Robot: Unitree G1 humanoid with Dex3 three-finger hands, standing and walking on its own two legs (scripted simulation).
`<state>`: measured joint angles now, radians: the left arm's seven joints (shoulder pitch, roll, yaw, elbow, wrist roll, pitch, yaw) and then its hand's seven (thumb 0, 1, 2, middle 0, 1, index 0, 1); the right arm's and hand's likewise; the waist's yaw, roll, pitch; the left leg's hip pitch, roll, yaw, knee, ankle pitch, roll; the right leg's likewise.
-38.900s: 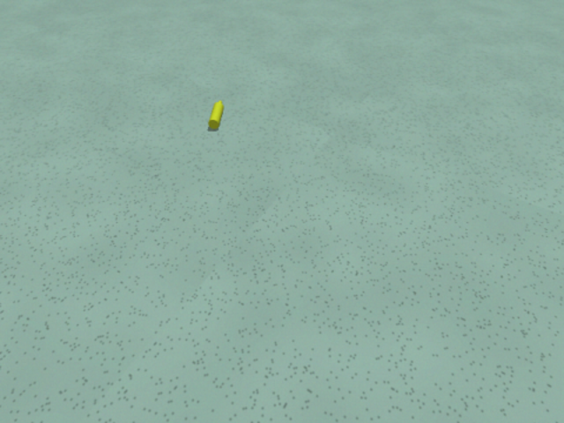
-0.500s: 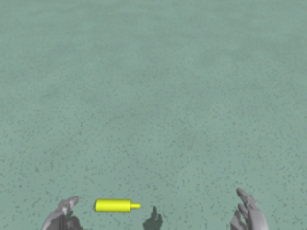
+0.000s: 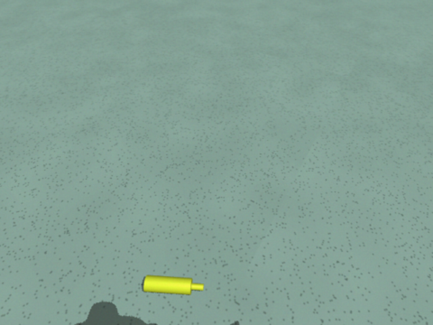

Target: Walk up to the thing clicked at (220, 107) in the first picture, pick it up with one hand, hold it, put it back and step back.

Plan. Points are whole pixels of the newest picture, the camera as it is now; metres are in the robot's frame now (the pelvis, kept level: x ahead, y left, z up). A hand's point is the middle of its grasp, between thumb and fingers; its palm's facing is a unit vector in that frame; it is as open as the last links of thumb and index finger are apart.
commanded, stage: stand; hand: left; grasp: from above
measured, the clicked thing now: (174, 285) +0.42 +0.19 -0.72
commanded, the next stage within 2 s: none
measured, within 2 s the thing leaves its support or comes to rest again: neither
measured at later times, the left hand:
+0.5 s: hand out of the picture +0.02 +0.24 -0.14, palm faces +0.04 -0.94 -0.34, open 7.4 cm
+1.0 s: hand out of the picture +0.06 +0.22 -0.14, palm faces +0.01 -0.95 -0.31, open 7.4 cm
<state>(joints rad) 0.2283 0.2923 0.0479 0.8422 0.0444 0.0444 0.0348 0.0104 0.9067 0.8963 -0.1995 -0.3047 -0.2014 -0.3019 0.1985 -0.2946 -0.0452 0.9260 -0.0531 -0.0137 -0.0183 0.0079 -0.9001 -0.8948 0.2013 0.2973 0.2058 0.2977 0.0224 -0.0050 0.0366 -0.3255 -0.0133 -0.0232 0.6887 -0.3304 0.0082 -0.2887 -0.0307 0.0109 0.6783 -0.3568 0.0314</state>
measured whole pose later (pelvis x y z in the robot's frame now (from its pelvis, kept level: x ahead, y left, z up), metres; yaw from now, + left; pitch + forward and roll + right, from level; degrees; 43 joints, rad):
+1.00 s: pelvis +0.00 -0.01 +0.03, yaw +0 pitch -4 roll +0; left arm 0.14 0.28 0.03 1.16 0.02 0.00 0.02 0.01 0.91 0.90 -0.20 -0.30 -0.20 -0.30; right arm 0.15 -0.30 -0.01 1.14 -0.02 0.00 -0.01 0.00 -0.90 -0.89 0.20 0.30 0.20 0.30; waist 0.01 0.01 0.07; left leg -0.12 0.00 -0.02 0.35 -0.17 -0.01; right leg -0.09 -0.02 0.01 0.34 -0.19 0.02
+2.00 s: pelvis +0.02 -0.01 +0.03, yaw -1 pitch -3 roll +0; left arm 0.11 0.32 0.02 1.13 0.02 0.00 0.00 0.01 0.91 0.90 -0.20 -0.30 -0.20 -0.30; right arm 0.11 -0.33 -0.01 1.13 -0.02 -0.01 0.00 0.00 -0.90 -0.89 0.20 0.30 0.21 0.30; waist 0.00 0.01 0.06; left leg -0.10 0.00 -0.01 0.33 -0.18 -0.01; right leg -0.07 -0.02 0.02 0.32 -0.20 0.02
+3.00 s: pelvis -0.15 +0.02 +0.01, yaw -4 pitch -2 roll -1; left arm 0.15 0.39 0.08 0.85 0.02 0.06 0.01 0.01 0.91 0.90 -0.20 -0.30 -0.20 -0.30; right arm 0.14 -0.37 -0.04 0.86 -0.03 0.03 -0.02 0.00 -0.90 -0.89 0.20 0.30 0.21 0.30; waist 0.00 -0.02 0.20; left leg -0.31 0.01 0.03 0.62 -0.29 0.03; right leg -0.33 0.06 0.10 0.88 -0.49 0.02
